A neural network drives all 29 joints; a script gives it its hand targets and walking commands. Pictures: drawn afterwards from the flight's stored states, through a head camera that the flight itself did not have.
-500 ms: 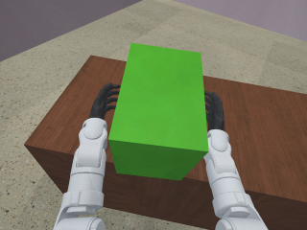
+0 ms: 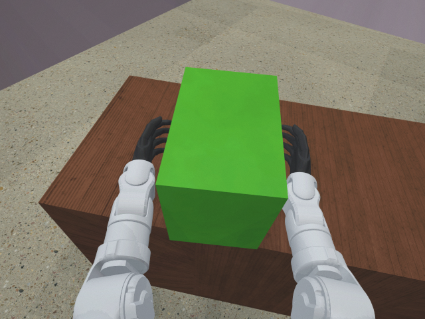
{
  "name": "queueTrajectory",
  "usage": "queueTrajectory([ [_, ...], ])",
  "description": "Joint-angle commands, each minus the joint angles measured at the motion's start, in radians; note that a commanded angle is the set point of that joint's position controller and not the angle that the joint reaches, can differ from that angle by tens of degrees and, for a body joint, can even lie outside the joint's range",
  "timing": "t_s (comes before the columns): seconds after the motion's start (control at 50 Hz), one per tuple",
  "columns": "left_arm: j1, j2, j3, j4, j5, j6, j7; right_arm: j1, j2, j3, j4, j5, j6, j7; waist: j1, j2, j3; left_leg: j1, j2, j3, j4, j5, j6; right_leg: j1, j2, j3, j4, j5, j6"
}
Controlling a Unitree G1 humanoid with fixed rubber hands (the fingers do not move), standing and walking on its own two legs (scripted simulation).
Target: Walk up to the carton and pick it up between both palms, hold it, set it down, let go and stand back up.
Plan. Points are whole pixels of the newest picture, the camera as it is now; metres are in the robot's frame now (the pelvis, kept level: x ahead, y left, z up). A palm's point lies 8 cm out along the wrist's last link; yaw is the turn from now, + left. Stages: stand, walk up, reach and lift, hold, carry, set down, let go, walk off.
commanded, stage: set down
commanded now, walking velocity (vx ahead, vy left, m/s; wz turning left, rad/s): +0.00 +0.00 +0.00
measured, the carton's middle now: (221, 159) +0.44 -0.03 +0.02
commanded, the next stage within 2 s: none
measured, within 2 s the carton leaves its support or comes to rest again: rests again in 1.12 s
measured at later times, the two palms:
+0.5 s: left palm (149, 153) +0.40 +0.12 +0.08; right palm (299, 162) +0.38 -0.17 +0.09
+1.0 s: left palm (157, 148) +0.44 +0.11 +0.06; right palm (297, 162) +0.41 -0.18 +0.06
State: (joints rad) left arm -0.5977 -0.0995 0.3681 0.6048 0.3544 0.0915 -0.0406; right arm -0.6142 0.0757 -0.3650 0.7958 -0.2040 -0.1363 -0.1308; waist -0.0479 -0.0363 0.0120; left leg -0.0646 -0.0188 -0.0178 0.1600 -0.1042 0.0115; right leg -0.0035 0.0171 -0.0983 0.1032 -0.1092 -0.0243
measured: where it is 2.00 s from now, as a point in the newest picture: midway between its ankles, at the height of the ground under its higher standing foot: outside the picture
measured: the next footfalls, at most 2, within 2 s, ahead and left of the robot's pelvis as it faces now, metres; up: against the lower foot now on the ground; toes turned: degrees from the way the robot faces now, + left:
none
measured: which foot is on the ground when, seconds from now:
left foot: down 0.00-1.00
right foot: down 0.00-1.00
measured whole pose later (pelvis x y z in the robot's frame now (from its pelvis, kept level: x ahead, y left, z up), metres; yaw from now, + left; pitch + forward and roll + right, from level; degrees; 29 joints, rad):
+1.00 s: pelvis +0.00 +0.00 +0.00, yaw +0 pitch +14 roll +0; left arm -0.82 -0.06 0.54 0.95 0.43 -0.09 -0.04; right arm -0.75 0.13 -0.66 0.80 -0.53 -0.14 -0.06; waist -0.06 0.02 -0.11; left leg -0.32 -0.02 -0.03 0.14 -0.06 0.01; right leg -0.26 0.02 -0.09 0.10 -0.07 -0.02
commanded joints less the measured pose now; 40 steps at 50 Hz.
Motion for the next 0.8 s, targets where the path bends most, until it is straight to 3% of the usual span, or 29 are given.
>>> queueTrajectory([
  [0.0,-0.627,-0.379,-0.246,-0.031,-0.016,-0.11,-0.063,-0.546,0.404,0.248,-0.088,-0.077,-0.068,0.119,-0.018,0.065,-0.472,0.065,-0.003,-0.015,0.034,0.282,-0.037,0.183,0.014,0.003,0.106,0.56,0.076],
  [0.14,-0.667,-0.393,-0.194,0.051,-0.011,-0.148,-0.07,-0.591,0.453,0.23,-0.096,-0.136,-0.079,0.116,-0.013,0.009,-0.552,-0.003,0.002,-0.022,0.028,0.307,-0.008,0.253,0.009,0.013,0.133,0.666,0.084],
  [0.26,-0.675,-0.349,-0.104,0.129,0.02,-0.152,-0.079,-0.618,0.471,0.193,-0.083,-0.171,-0.061,0.121,0.01,-0.026,-0.501,-0.093,0.002,-0.021,-0.01,0.216,0.022,0.295,-0.008,0.022,0.147,0.656,0.097],
  [0.42,-0.739,-0.338,-0.07,0.154,0.056,-0.188,-0.063,-0.621,0.475,0.079,-0.029,-0.236,-0.06,0.136,0.001,0.061,-0.542,-0.042,0.004,-0.018,-0.012,0.211,0.0,0.181,-0.004,0.009,0.119,0.561,0.083],
  [0.56,-0.771,-0.315,-0.038,0.188,0.07,-0.198,-0.06,-0.641,0.455,-0.017,-0.028,-0.304,-0.042,0.15,-0.016,0.076,-0.535,-0.024,0.012,-0.023,-0.004,0.162,-0.014,0.073,-0.002,-0.009,0.097,0.438,0.076],
  [0.7,-0.813,-0.353,-0.067,0.227,0.056,-0.232,-0.046,-0.685,0.475,-0.032,-0.035,-0.354,-0.062,0.159,-0.042,0.075,-0.654,0.008,0.022,-0.038,0.03,0.261,-0.03,0.041,0.001,-0.013,0.103,0.528,0.065],
  [0.78,-0.801,-0.347,-0.045,0.261,0.061,-0.237,-0.048,-0.684,0.488,-0.034,-0.017,-0.364,-0.064,0.163,-0.032,0.052,-0.651,-0.035,0.024,-0.035,0.03,0.277,-0.02,0.051,0.0,-0.005,0.113,0.565,0.067],
])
